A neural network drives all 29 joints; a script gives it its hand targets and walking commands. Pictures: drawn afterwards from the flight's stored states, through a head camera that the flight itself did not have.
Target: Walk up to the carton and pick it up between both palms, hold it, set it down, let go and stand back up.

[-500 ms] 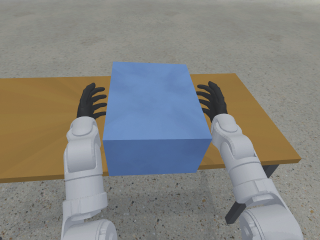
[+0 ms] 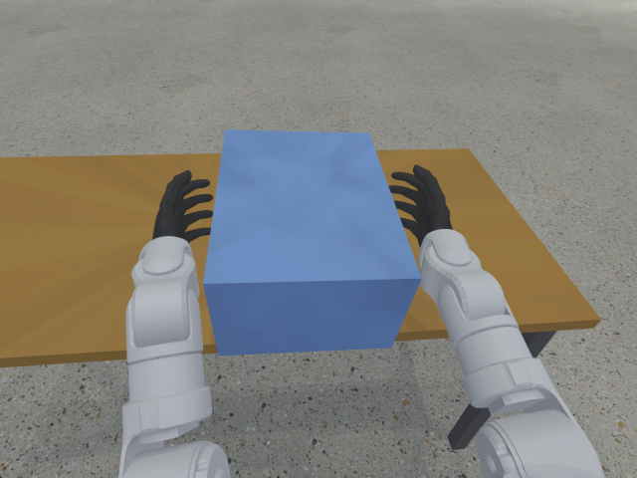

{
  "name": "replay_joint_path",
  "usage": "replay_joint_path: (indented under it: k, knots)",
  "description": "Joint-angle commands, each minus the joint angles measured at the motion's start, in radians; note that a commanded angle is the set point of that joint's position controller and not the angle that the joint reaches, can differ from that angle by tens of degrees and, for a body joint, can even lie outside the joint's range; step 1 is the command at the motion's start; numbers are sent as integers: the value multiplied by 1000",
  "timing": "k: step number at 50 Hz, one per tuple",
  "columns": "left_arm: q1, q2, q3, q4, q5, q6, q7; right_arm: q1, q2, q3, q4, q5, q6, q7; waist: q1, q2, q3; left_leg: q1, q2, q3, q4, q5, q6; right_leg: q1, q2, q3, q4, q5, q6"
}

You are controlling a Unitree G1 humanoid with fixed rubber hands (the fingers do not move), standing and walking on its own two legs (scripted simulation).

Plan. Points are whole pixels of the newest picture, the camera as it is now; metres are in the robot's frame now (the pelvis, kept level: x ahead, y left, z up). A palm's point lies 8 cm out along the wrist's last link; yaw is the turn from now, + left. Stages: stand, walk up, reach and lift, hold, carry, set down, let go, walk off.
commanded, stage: hold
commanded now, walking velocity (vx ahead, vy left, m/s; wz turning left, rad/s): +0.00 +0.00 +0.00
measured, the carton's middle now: (302, 231) +0.41 +0.01 +0.12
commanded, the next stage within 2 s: none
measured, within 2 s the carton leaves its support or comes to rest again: neither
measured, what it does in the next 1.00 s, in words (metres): stands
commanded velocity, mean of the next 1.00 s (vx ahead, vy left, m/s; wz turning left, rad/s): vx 0.00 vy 0.00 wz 0.00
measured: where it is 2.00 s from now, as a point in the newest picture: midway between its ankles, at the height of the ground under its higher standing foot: outside the picture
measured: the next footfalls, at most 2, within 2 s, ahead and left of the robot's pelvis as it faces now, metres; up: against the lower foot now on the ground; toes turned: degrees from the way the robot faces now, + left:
none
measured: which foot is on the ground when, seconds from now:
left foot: down 0.00-1.00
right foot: down 0.00-1.00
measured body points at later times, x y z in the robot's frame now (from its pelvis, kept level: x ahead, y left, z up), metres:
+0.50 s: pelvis +0.00 -0.01 +0.00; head -0.04 +0.02 +0.45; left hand +0.37 +0.16 +0.18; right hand +0.37 -0.15 +0.18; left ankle +0.04 +0.10 -0.75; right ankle +0.01 -0.10 -0.75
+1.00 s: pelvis +0.01 +0.00 +0.00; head -0.04 +0.03 +0.45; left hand +0.37 +0.16 +0.18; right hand +0.37 -0.16 +0.17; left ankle +0.04 +0.10 -0.75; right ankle +0.01 -0.10 -0.75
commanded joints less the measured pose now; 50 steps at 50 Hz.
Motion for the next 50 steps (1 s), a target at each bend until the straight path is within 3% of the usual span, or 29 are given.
replay_joint_path:
  k: [1, 8, 17, 18, 22, 27, 31, 40, 44, 50]
  knots:
    - [-630, -482, -570, -164, -169, -63, -116, -751, 545, 390, -397, 77, -88, 106, 17, 117, -440, 195, -21, -19, 3, 307, -49, -34, 52, 18, -24, 162, 35]
    - [-599, -453, -503, -121, -141, -27, -138, -723, 521, 340, -330, 41, -74, 119, 16, 74, -400, 149, -14, 6, -49, 160, -20, -13, 32, 33, -46, 81, 37]
    - [-629, -453, -527, -148, -162, -47, -146, -739, 553, 369, -378, 52, -83, 101, 1, 92, -467, 156, -38, -1, -16, 227, -29, 46, 26, 35, -20, 229, 57]
    - [-699, -456, -526, -140, -171, -69, -144, -788, 565, 362, -339, 58, -87, 106, 2, 69, -476, 160, -40, 4, -27, 183, -18, 23, 17, 24, -13, 187, 73]
    - [-739, -461, -498, -55, -159, -100, -131, -814, 588, 331, -257, 30, -98, 123, 20, 66, -425, 128, -34, 9, -58, 76, 2, -44, 7, 24, -29, 67, 70]
    - [-681, -470, -474, -38, -136, -85, -132, -785, 568, 336, -226, 38, -104, 116, 27, 79, -428, 170, -28, 11, -35, 201, -8, -6, 20, 22, -19, 167, 70]
    - [-637, -471, -499, -93, -146, -74, -139, -739, 553, 365, -255, 69, -97, 96, 6, 89, -462, 220, -30, 3, -1, 336, -26, 34, 32, 23, -6, 284, 73]
    - [-641, -463, -564, -206, -177, -86, -130, -701, 540, 385, -353, 91, -95, 88, -24, 106, -476, 263, -28, -17, 31, 422, -53, 11, 41, 13, 6, 328, 74]
    - [-638, -462, -576, -210, -181, -86, -119, -714, 532, 390, -382, 94, -95, 93, -17, 110, -466, 268, -26, -20, 30, 402, -55, -16, 41, 11, 2, 293, 69]
    - [-631, -457, -520, -128, -147, -69, -122, -729, 530, 361, -304, 65, -86, 109, 14, 88, -391, 213, -22, -4, -21, 243, -34, -42, 32, 10, -25, 154, 64]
